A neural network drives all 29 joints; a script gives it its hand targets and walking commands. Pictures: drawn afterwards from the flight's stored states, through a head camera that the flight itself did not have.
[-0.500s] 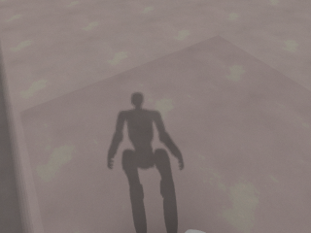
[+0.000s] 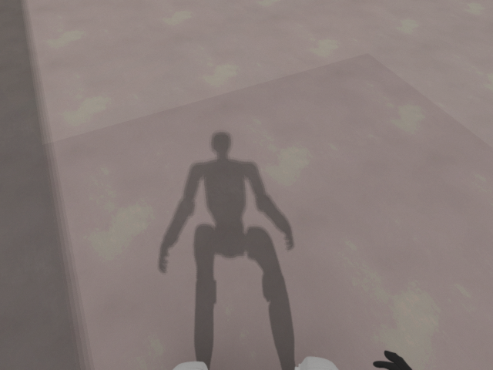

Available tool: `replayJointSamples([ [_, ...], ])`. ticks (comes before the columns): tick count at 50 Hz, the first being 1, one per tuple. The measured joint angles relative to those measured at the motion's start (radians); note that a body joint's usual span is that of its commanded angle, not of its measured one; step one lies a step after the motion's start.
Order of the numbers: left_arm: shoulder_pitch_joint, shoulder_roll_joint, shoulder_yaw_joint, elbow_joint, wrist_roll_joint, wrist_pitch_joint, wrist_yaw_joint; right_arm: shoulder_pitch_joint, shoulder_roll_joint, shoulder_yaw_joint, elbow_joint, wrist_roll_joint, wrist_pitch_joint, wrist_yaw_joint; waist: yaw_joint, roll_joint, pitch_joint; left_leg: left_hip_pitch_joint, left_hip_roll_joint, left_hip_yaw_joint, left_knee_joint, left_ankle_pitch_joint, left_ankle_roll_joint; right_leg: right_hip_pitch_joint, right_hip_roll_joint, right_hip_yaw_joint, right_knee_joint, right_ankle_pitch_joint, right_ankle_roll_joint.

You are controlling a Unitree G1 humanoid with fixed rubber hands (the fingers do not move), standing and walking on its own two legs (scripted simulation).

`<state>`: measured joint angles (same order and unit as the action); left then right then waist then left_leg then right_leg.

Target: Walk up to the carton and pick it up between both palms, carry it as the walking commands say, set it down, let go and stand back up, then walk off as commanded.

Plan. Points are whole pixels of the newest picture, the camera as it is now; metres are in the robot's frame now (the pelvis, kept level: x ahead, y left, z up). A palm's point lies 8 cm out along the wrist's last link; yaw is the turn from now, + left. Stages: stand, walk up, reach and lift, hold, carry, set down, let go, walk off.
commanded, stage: walk off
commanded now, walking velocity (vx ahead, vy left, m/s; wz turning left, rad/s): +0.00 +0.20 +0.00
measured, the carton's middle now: out of the picture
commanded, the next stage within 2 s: stand in 0.06 s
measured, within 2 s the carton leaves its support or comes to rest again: neither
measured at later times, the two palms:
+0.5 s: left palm out of the picture +0.04 +0.29 -0.13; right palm out of the picture -0.01 -0.16 -0.13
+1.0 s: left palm out of the picture -0.03 +0.28 -0.14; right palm out of the picture -0.03 -0.13 -0.13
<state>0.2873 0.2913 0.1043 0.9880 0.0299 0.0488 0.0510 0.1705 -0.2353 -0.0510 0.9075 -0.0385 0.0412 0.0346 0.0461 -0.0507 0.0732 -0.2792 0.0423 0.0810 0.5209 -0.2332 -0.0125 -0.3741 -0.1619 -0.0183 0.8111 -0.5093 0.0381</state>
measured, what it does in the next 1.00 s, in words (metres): steps on the spot: right foot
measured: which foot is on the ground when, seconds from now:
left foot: down 0.00-1.00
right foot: up 0.00-0.34, down 0.36-1.00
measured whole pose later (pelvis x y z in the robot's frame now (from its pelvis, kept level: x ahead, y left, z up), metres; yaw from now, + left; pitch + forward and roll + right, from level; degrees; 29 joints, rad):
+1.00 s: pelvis +0.01 +0.07 +0.01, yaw +0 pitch -1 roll +0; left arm 0.33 0.12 -0.02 1.18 0.01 0.00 0.04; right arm 0.33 -0.12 0.02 1.15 -0.01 -0.02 -0.04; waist -0.02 -0.01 0.02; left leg -0.14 -0.07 0.11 0.33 -0.17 0.10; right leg -0.09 -0.03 -0.07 0.37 -0.25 0.01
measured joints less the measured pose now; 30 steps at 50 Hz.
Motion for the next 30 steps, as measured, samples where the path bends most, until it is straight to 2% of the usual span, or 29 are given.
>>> replayJointSamples([
  [3,-0.023,-0.004,-0.004,-0.01,-0.008,0.011,0.0,0.016,0.011,0.013,-0.003,0.0,-0.001,-0.019,-0.018,0.001,-0.011,0.017,-0.005,0.011,-0.039,0.001,0.03,-0.089,0.079,0.021,0.238,-0.002,-0.043],
  [5,-0.037,-0.009,-0.006,-0.014,-0.001,0.006,-0.004,0.026,0.017,0.019,-0.003,0.005,-0.004,-0.032,-0.028,0.001,-0.02,0.029,-0.019,0.02,-0.068,0.016,0.045,-0.113,0.098,-0.011,0.31,0.041,-0.045],
  [7,-0.048,-0.019,-0.011,-0.018,0.001,0.004,-0.009,0.036,0.025,0.026,0.001,0.01,-0.014,-0.047,-0.035,0.002,-0.029,0.039,-0.035,0.03,-0.087,0.025,0.061,-0.105,0.107,-0.046,0.305,0.071,-0.04],
  [10,-0.069,-0.044,-0.027,-0.026,-0.002,0.005,-0.015,0.051,0.039,0.037,0.017,0.013,-0.028,-0.067,-0.041,0.012,-0.039,0.051,-0.058,0.041,-0.104,0.031,0.081,-0.046,0.118,-0.072,0.178,0.07,-0.034],
  [15,-0.102,-0.09,-0.053,-0.027,-0.018,0.003,-0.017,0.071,0.059,0.05,0.057,0.017,-0.035,-0.076,-0.051,0.034,-0.041,0.063,-0.09,0.054,-0.105,0.03,0.102,0.099,0.131,-0.053,-0.11,0.061,-0.038],
  [18,-0.104,-0.109,-0.067,-0.006,-0.019,-0.012,-0.018,0.09,0.065,0.053,0.091,0.029,-0.036,-0.072,-0.045,0.044,-0.045,0.072,-0.103,0.063,-0.105,0.028,0.104,0.206,0.126,-0.039,-0.339,0.234,-0.047],
  [23,-0.076,-0.131,-0.085,0.044,-0.019,-0.039,-0.027,0.121,0.065,0.043,0.14,0.032,-0.043,-0.062,-0.058,0.067,-0.045,0.12,-0.101,0.049,-0.176,0.064,0.098,0.256,0.134,-0.05,-0.407,0.25,-0.038],
  [30,-0.045,-0.142,-0.094,0.099,-0.022,-0.048,-0.02,0.147,0.07,0.045,0.195,0.029,-0.052,-0.063,-0.06,0.051,-0.039,0.131,-0.1,0.036,-0.187,0.07,0.104,0.281,0.138,-0.059,-0.442,0.266,-0.036],
])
